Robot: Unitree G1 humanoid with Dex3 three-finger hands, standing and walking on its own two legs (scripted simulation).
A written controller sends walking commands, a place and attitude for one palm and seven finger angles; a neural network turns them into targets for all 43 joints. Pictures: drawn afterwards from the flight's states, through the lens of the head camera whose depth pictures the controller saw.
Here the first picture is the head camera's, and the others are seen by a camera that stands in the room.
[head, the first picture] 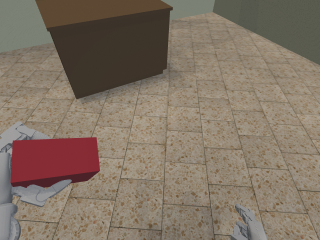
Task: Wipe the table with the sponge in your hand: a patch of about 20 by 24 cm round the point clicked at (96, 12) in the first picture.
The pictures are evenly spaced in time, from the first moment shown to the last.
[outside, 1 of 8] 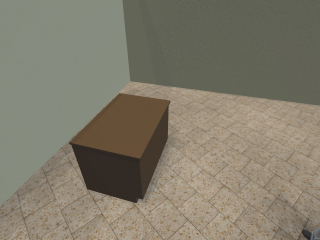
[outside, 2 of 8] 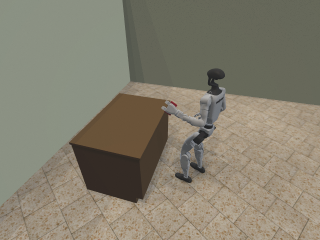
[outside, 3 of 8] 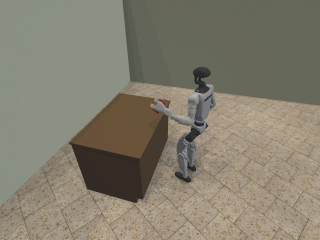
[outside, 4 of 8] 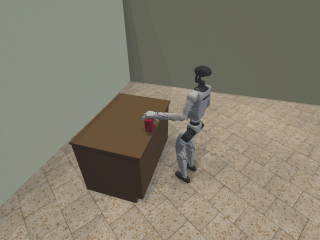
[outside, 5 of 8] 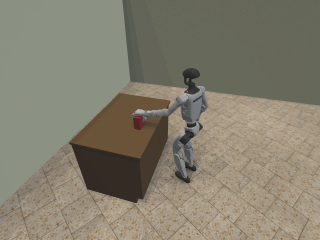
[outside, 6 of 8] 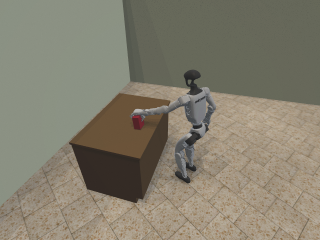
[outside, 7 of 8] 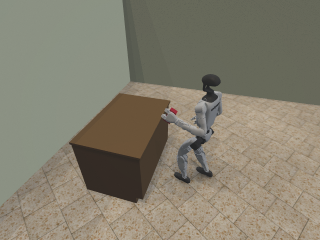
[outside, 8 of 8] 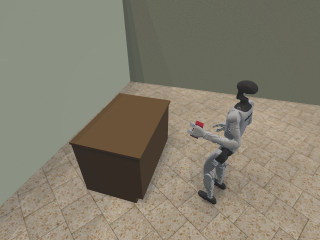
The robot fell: no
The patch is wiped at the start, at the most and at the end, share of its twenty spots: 0.00 1.00 1.00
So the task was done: yes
